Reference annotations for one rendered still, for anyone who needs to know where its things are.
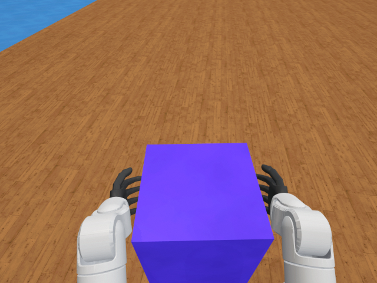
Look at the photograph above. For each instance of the robot left forearm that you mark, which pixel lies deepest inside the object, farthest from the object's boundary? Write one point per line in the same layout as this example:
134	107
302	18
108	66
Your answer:
101	246

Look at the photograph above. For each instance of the left robot hand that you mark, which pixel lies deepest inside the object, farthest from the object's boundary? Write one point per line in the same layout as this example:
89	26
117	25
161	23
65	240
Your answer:
120	185

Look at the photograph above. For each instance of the robot right forearm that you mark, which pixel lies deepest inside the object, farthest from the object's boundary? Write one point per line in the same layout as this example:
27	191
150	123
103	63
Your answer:
307	246

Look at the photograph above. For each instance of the right robot hand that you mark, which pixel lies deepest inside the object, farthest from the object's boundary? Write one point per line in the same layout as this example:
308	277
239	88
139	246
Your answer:
275	183

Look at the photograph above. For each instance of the carton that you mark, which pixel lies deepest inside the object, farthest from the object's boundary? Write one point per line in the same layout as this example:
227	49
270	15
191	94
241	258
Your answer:
200	214

